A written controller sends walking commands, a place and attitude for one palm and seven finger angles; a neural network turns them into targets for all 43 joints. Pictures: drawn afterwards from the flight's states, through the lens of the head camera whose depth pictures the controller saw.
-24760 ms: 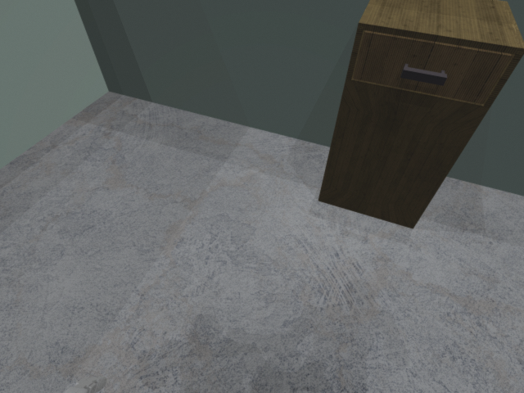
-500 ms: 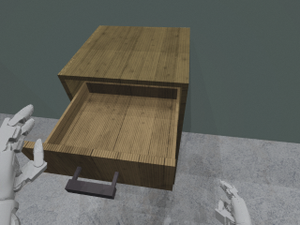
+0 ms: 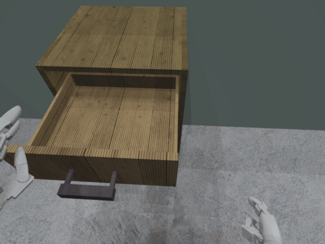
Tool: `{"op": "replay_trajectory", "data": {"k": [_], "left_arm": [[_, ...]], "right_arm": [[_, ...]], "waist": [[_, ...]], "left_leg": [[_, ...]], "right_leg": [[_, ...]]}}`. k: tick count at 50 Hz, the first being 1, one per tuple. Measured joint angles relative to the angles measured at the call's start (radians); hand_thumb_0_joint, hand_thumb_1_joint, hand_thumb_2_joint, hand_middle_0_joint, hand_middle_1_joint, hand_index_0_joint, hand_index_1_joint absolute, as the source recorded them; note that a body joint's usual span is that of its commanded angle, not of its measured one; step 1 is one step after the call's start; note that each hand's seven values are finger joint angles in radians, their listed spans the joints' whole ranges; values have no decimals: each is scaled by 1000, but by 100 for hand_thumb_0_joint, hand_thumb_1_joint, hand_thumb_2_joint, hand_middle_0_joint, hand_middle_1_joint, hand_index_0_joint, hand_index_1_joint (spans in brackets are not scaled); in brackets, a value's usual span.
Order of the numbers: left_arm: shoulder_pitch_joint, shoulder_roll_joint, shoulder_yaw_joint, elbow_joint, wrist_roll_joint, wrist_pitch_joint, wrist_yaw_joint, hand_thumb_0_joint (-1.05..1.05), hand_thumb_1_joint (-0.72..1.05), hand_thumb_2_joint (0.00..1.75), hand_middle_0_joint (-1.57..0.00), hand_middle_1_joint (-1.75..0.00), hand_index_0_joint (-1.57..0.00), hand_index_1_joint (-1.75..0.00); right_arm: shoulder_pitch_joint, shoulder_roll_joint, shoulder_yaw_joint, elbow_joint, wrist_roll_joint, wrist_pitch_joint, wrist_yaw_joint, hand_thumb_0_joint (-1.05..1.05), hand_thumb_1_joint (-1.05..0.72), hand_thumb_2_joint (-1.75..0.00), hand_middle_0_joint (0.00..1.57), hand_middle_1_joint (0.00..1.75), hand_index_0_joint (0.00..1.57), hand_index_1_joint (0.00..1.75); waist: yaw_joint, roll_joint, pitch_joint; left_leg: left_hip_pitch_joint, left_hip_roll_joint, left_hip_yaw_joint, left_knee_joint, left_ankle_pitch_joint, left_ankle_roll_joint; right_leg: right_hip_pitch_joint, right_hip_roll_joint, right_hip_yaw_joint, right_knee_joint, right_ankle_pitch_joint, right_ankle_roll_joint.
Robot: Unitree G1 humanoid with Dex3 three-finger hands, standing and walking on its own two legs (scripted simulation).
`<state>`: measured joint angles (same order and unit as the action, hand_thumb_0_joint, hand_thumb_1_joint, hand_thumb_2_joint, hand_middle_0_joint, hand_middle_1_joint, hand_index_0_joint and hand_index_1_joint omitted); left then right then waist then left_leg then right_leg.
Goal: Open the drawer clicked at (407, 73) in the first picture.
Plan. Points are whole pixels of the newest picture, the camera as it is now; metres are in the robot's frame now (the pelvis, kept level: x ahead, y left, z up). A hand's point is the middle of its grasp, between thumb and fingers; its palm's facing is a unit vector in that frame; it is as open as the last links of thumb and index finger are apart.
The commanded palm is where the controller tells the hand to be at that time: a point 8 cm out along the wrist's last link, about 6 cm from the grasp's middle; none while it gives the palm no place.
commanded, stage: step back with the hand held close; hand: left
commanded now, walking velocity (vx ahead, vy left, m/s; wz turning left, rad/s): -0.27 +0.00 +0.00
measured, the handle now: (90, 183) +0.26 +0.19 +0.00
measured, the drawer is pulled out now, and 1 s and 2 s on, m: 0.29 0.29 0.29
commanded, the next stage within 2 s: stop stepping back and stand still in 0.84 s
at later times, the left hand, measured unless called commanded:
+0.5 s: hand (7, 222) +0.14 +0.22 +0.17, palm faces +0.41 -0.79 -0.45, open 7.4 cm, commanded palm +0.07 +0.27 +0.19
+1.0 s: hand out of the picture +0.03 +0.18 +0.18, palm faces +0.34 -0.81 -0.48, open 7.4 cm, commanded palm -0.05 +0.23 +0.19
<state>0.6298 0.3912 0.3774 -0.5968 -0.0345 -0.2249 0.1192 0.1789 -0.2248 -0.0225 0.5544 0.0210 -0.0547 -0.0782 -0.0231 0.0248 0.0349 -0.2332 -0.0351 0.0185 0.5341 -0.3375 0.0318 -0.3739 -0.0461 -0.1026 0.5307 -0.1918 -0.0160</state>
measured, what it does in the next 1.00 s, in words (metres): walks backwards: right foot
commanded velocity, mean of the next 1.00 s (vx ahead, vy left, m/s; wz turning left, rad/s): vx -0.29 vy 0.01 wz -0.03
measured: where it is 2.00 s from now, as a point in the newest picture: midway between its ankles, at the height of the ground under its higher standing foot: outside the picture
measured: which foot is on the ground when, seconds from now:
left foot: down 0.00-0.98, up 1.00-1.00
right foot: down 0.00-0.76, up 0.78-0.94, down 0.96-1.00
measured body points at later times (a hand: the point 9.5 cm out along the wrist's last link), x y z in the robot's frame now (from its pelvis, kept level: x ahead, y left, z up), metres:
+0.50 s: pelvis -0.06 -0.01 -0.01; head -0.03 +0.00 +0.44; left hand +0.11 +0.26 +0.20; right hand +0.11 -0.24 -0.09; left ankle -0.04 +0.10 -0.73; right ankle -0.03 -0.12 -0.73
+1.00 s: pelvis -0.18 -0.05 -0.01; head -0.13 -0.05 +0.44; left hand +0.00 +0.22 +0.20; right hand +0.02 -0.26 -0.09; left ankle -0.11 +0.11 -0.73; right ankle -0.16 -0.14 -0.73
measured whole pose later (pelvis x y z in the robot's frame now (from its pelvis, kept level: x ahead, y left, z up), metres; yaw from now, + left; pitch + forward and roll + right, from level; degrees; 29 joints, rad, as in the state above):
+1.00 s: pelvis -0.18 -0.05 -0.01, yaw -1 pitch +1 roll -1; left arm 0.57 0.38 0.40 -0.66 -0.04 -0.24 0.12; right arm 0.13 -0.17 0.01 0.60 0.01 -0.15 -0.02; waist 0.03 0.01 0.10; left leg -0.44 0.12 0.02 0.67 -0.28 -0.04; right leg -0.34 0.03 -0.09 0.60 -0.28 -0.04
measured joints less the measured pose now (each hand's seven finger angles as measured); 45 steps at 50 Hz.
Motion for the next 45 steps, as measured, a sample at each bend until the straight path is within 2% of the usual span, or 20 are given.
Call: {"op": "replay_trajectory", "data": {"k": [7, 17, 19, 21, 23, 25, 28, 32, 34, 36, 37, 39, 42, 45], "left_arm": [[15, 8, 26, -26, 8, -10, 32, 1, 89, 90, -22, -30, -22, -30], [-1, -30, -1, -49, 17, -18, 66, 1, 89, 90, -22, -30, -22, -30], [-5, -26, 3, -46, 23, -15, 74, 1, 89, 90, -22, -30, -22, -30], [-14, -16, 10, -41, 23, -11, 79, 1, 89, 90, -22, -30, -22, -30], [-16, -7, 18, -42, 19, -11, 79, 1, 89, 90, -22, -30, -22, -30], [-11, -3, 26, -48, 10, -15, 70, 1, 89, 90, -21, -30, -22, -30], [-29, -16, 15, -44, -2, -24, 41, 1, 89, 90, -21, -30, -22, -30], [-47, -7, -7, -45, -8, -23, 14, 1, 89, 90, -21, -30, -22, -30], [-29, 1, 3, -51, -4, -20, 10, 1, 89, 90, -21, -30, -22, -30], [-3, 10, 13, -63, -2, -17, 10, 1, 89, 90, -22, -30, -22, -30], [5, 15, 14, -73, 0, -16, 9, 1, 89, 90, -22, -30, -22, -30], [2, 40, 26, -75, 2, -20, 8, 1, 89, 90, -22, -30, -22, -30], [13, 46, 48, -76, -5, -18, 12, 1, 89, 90, -22, -30, -22, -30], [2, 24, 51, -87, -11, -13, 18, 1, 89, 90, -22, -30, -22, -30]], "right_arm": [[22, 16, 1, -8, -19, -20, -10, 1, -90, -90, 20, 30, 20, 30], [30, 23, 20, 13, -44, -52, -13, 1, -90, -90, 20, 30, 20, 30], [34, 27, 24, 18, -51, -61, -18, 1, -90, -90, 20, 30, 20, 30], [44, 39, 22, 19, -60, -76, -21, 1, -90, -90, 20, 30, 20, 30], [55, 52, 21, 24, -66, -92, -17, 1, -90, -90, 20, 30, 20, 30], [58, 61, 25, 34, -59, -100, -6, 1, -90, -90, 20, 30, 20, 30], [27, 54, 32, 51, -37, -93, 16, 1, -90, -90, 20, 30, 20, 30], [-1, 50, 23, 52, -15, -58, 31, 1, -90, -90, 20, 30, 20, 30], [-10, 49, 28, 42, -15, -39, 26, 1, -90, -90, 20, 30, 20, 30], [-13, 39, 28, 23, -18, -34, 19, 1, -90, -90, 20, 30, 20, 30], [-10, 27, 21, 10, -21, -40, 17, 1, -90, -90, 20, 30, 20, 30], [-21, 32, 1, 16, -24, -52, 14, 1, -90, -90, 20, 30, 20, 30], [-26, 49, -8, 27, -33, -78, 19, 1, -90, -90, 20, 30, 20, 30], [-27, 64, 1, 37, -28, -102, 32, 1, -90, -90, 20, 30, 20, 30]], "waist": [[4, -27, 9], [12, -45, 6], [12, -53, 5], [3, -56, 2], [-1, -55, -6], [7, -56, -14], [12, -20, 6], [-2, -59, 13], [-12, -89, 10], [-22, -97, 6], [-27, -80, 4], [-16, -97, 23], [11, -95, 29], [40, -73, 39]], "left_leg": [[-60, -5, -3, 59, 1, 0], [-134, 9, -9, 138, -1, -1], [-132, 10, -5, 131, 7, 0], [-132, 10, -13, 125, 17, -2], [-135, 11, -25, 118, 28, -7], [-138, 17, -25, 114, 35, -16], [-149, 52, -37, 117, 50, -30], [-202, 21, -30, 302, -94, -32], [-173, 23, -9, 261, -106, -31], [-109, 44, 7, 100, -28, -23], [-86, 65, -1, 21, 37, -13], [-105, 56, 3, 23, 85, -38], [-124, 71, 13, 35, 93, -59], [-129, 102, 21, 27, 115, -71]], "right_leg": [[-52, -9, -3, 45, 6, -5], [-94, 3, -13, 59, 37, -15], [-103, 9, 0, 76, 0, -6], [-103, 26, 31, 142, -91, 3], [-68, 41, 54, 173, -143, 6], [-2, 42, 57, 115, -114, 4], [20, 75, 39, 50, -49, -18], [-2, 42, 39, 29, -21, -28], [-16, 23, 46, 13, 2, -24], [-36, 15, 43, 12, 18, -16], [-53, 22, 30, 22, 21, -11], [-86, 11, 44, 84, -29, 7], [-112, 35, 69, 252, -189, 21], [-50, 49, 55, 241, -205, 28]]}}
